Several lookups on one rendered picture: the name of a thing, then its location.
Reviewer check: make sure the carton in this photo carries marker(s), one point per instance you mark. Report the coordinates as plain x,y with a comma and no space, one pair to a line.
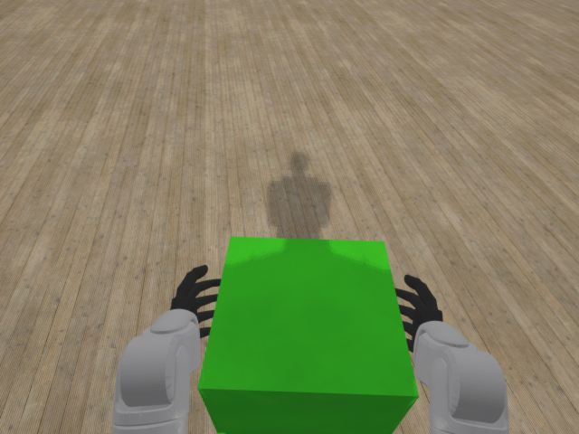
307,338

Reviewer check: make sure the left robot hand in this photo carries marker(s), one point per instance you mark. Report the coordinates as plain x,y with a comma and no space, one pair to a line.
188,290

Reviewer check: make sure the right robot hand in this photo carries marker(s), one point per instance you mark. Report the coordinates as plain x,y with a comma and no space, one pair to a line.
425,307

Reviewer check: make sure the robot left forearm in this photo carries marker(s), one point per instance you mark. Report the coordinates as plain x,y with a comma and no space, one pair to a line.
152,392

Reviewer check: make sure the robot right forearm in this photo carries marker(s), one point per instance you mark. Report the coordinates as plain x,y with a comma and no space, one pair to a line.
468,391

